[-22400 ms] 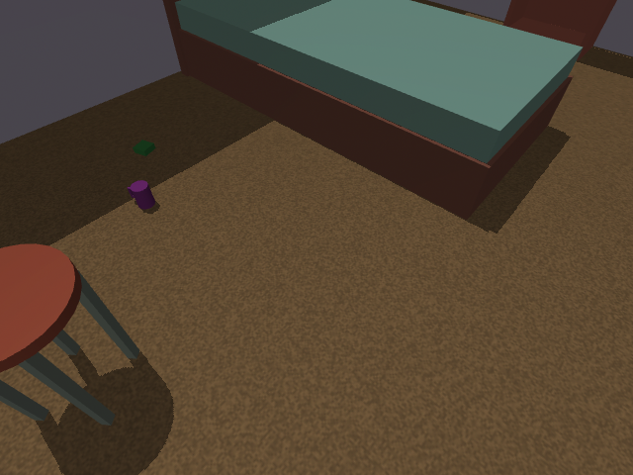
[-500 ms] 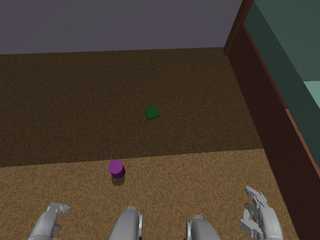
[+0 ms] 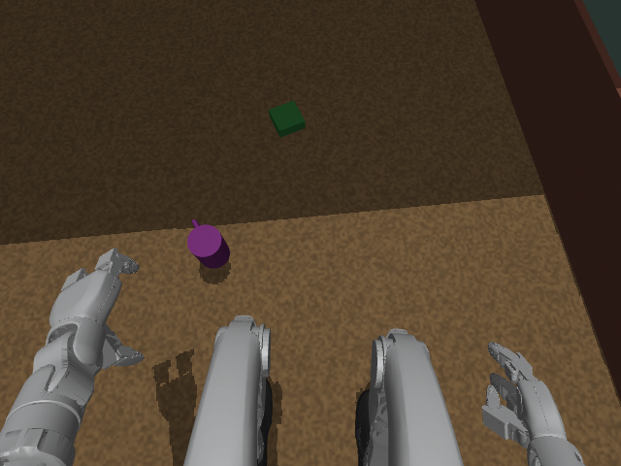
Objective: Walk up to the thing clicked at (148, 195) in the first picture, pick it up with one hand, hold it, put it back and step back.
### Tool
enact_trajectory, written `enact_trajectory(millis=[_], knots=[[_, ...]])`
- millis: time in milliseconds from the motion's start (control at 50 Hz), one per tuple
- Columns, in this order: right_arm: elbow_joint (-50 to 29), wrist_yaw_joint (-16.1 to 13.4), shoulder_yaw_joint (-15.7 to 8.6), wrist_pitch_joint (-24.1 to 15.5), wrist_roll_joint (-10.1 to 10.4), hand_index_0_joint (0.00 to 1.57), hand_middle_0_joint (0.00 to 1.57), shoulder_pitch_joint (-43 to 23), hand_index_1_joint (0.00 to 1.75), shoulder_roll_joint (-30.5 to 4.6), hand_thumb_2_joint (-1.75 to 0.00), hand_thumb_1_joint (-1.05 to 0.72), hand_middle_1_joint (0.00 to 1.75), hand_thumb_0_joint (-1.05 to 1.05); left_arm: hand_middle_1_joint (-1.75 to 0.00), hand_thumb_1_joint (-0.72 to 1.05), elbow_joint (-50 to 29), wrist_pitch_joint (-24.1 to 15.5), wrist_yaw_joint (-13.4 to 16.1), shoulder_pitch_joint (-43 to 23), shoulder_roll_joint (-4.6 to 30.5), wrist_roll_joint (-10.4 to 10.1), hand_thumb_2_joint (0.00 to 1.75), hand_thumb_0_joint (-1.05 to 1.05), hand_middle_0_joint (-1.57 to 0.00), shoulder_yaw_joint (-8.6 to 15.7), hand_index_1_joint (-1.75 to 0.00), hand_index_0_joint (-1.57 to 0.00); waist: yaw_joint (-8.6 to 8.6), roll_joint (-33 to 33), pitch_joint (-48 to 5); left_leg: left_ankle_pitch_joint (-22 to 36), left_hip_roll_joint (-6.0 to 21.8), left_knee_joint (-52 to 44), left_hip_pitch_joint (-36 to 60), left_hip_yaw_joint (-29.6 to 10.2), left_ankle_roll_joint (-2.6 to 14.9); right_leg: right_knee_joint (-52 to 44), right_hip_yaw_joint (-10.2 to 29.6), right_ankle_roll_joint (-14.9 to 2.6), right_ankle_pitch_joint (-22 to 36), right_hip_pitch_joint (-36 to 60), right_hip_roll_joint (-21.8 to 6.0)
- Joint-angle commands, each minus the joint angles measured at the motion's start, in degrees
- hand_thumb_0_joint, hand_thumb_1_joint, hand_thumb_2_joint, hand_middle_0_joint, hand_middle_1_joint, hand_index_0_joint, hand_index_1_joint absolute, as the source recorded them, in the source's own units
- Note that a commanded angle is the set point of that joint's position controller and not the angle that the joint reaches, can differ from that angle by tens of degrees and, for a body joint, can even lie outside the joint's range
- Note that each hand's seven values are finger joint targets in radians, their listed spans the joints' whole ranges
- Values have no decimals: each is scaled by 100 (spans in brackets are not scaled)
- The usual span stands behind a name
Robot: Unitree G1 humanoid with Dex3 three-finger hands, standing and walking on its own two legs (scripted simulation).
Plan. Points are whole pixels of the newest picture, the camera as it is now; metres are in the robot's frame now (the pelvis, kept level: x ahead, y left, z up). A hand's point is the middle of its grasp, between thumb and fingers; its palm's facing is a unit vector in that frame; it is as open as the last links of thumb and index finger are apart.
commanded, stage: rise first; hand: left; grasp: from above
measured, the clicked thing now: (206, 241) +0.50 +0.28 -0.46
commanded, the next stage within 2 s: none
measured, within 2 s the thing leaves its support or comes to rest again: neither
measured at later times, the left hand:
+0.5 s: hand (151, 279) +0.36 +0.31 -0.26, palm faces -0.48 -0.16 -0.86, open 14.1 cm
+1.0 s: hand (164, 265) +0.40 +0.32 -0.31, palm faces -0.47 -0.03 -0.88, open 14.1 cm
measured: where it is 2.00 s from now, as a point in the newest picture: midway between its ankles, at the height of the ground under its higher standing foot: (312, 454)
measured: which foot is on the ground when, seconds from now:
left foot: down 0.00-1.00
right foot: down 0.00-1.00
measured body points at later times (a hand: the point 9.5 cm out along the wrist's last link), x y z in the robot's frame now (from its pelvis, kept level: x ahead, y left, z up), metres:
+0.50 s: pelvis -0.04 +0.00 -0.12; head +0.18 +0.04 +0.28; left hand +0.38 +0.32 -0.21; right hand +0.04 -0.28 -0.24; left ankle +0.06 +0.12 -0.48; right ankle +0.05 -0.13 -0.48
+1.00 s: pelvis -0.03 +0.01 -0.16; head +0.20 +0.06 +0.22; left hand +0.42 +0.31 -0.26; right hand +0.05 -0.27 -0.28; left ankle +0.06 +0.12 -0.48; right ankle +0.05 -0.13 -0.48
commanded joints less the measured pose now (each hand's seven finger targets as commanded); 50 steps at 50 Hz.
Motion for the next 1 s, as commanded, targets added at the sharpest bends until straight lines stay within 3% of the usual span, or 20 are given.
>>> enact_trajectory(millis=[0, 80, 120, 160, 180, 220, 240, 260, 320, 340, 360, 380, 420, 500, 520, 540, 560, 660, 860, 980], knots=[[-344, 43, -433, -49, -20, 20, 20, 692, 30, -958, -89, -84, 30, 0, -109, -55, -247, -350, 228, -1156, 1659, 424, 104, 0, -3, 546, -110, -3, 68, 291, -3225, 1277, -199, -690, 1854, 104, 147, -866, -62, -220, 1356, 944, 241], [-215, 62, -474, 93, -58, 20, 20, 822, 30, -1008, -89, -85, 30, 0, -108, -55, -139, -603, 270, -1918, 2252, 836, 104, 0, -4, 708, -109, -4, 131, 368, -3659, 1152, -181, -230, 1532, 193, 170, -589, -75, -208, 1240, 833, 262], [-145, 68, -461, 175, -87, 20, 20, 917, 30, -1000, -89, -86, 30, 0, -108, -56, 4, -674, 315, -2314, 2285, 989, 105, 0, -4, 653, -109, -3, -15, 294, -3596, 923, -181, -120, 1261, 176, 186, -508, -103, -210, 1035, 662, 279], [-80, 72, -445, 240, -106, 20, 20, 948, 30, -1017, -89, -86, 30, 0, -108, -55, 235, -724, 341, -2479, 2436, 1096, 104, 0, -4, 688, -108, -4, 37, 437, -3482, 704, -166, -83, 1250, 138, 172, -375, -176, -233, 791, 351, 291], [77, 78, -454, 292, -116, 20, 20, 1103, 30, -1031, -89, -86, 30, 0, -107, -55, 534, -729, 334, -2441, 2290, 1179, 104, 0, -4, 574, -108, -4, -46, 482, -3397, 589, -164, -65, 1203, 98, 170, -294, -216, -242, 722, 200, 295], [114, 91, -434, 377, -134, 20, 20, 1151, 30, -1037, -89, -86, 30, 0, -107, -55, 594, -790, 350, -2665, 2607, 1304, 104, 0, -4, 697, -108, -4, -9, 411, -3472, 609, -164, 86, 1028, 91, 191, -181, -238, -240, 734, 239, 302], [106, 104, -400, 423, -141, 20, 20, 1145, 30, -1015, -89, -87, 30, 0, -107, -55, 879, -797, 360, -2593, 2475, 1381, 104, 0, -4, 603, -107, -4, -106, 359, -3371, 597, -166, 176, 882, 85, 206, -111, -264, -239, 736, 98, 315], [107, 120, -415, 455, -157, 20, 20, 1183, 30, -1030, -90, -87, 30, 0, -107, -55, 447, -890, 378, -3073, 2572, 1421, 103, 0, -4, 583, -107, -4, -126, 543, -3502, 637, -176, 214, 885, 80, 198, -20, -269, -249, 785, 101, 307], [133, 148, -386, 559, -194, 20, 20, 1153, 30, -1061, -90, -88, 30, 0, -105, -55, 705, -1029, 470, -3338, 2689, 1607, 103, 0, -5, 559, -105, -5, -153, 651, -3148, 290, -163, 296, 736, 1, 188, 140, -336, -279, 465, -380, 320], [174, 164, -339, 605, -213, 20, 20, 1158, 30, -1076, -90, -88, 30, 0, -106, -54, 1291, -1017, 493, -3093, 2714, 1699, 102, 0, -5, 583, -105, -5, -204, 617, -2913, 99, -154, 289, 625, -56, 190, 222, -378, -282, 319, -546, 325], [172, 169, -360, 638, -237, 20, 20, 1185, 30, -1070, -90, -88, 30, 0, -104, -55, 817, -1117, 547, -3583, 2840, 1755, 103, 0, -5, 574, -104, -5, -183, 766, -3088, 148, -161, 334, 649, -28, 175, 263, -368, -292, 370, -503, 326], [191, 167, -351, 677, -245, 20, 20, 1199, 30, -1107, -90, -88, 30, 0, -103, -55, 984, -1139, 608, -3584, 2949, 1912, 103, 0, -5, 627, -103, -5, -170, 846, -3167, 150, -167, 401, 677, -26, 174, 304, -370, -304, 363, -627, 329], [221, 196, -322, 734, -288, 20, 20, 1244, 30, -1098, -90, -89, 30, 0, -103, -55, 1199, -1174, 696, -3641, 2811, 2020, 102, 0, -5, 517, -103, -6, -239, 862, -3165, 347, -175, 525, 676, -13, 163, 405, -402, -303, 548, -686, 333], [212, 243, -288, 820, -366, 20, 20, 1225, 30, -1171, -90, -90, 30, 0, -101, -55, 1327, -1226, 899, -4050, 3055, 2319, 102, 0, -6, 550, -101, -6, -250, 987, -3215, 478, -165, 713, 652, -37, 161, 605, -443, -310, 689, -899, 325], [352, 254, -263, 856, -389, 20, 20, 1290, 30, -1152, -90, -90, 30, 0, -101, -55, 1918, -1174, 938, -3707, 3090, 2422, 102, 0, -6, 597, -101, -6, -258, 981, -3031, 403, -162, 717, 581, -48, 155, 669, -466, -315, 609, -994, 335], [228, 277, -271, 858, -396, 20, 20, 1267, 30, -1148, -90, -90, 30, 0, -100, -56, 1414, -1230, 955, -4203, 2971, 2435, 103, 0, -6, 440, -100, -5, -317, 1127, -3197, 508, -172, 771, 606, -35, 145, 718, -474, -319, 727, -974, 333], [330, 282, -290, 875, -417, 20, 20, 1321, 30, -1184, -90, -90, 30, 0, -101, -55, 1807, -1207, 973, -4021, 2939, 2506, 101, 0, -6, 428, -101, -6, -339, 1016, -3114, 463, -161, 824, 559, -58, 156, 745, -490, -314, 699, -1069, 344], [361, 330, -272, 928, -485, 20, 20, 1329, 30, -1192, -90, -90, 30, 0, -100, -54, 1842, -1222, 1097, -4322, 3195, 2747, 100, 0, -6, 504, -100, -7, -340, 1156, -3201, 506, -153, 939, 596, -87, 140, 916, -528, -315, 743, -1175, 329], [432, 413, -239, 987, -609, 20, 20, 1372, 30, -1191, -90, -91, 30, 0, -102, -54, 2129, -1328, 1309, -4694, 3150, 3125, 99, 0, -6, 375, -102, -7, -511, 1289, -3169, 717, -136, 1274, 475, -107, 130, 1206, -587, -300, 961, -1419, 347], [402, 456, -196, 978, -665, 20, 20, 1344, 30, -1188, -90, -91, 30, 0, -104, -55, 2238, -1358, 1419, -4875, 3144, 3116, 99, 0, -5, 381, -103, -6, -596, 1209, -3138, 758, -142, 1426, 274, -108, 157, 1267, -608, -272, 1037, -1448, 352]])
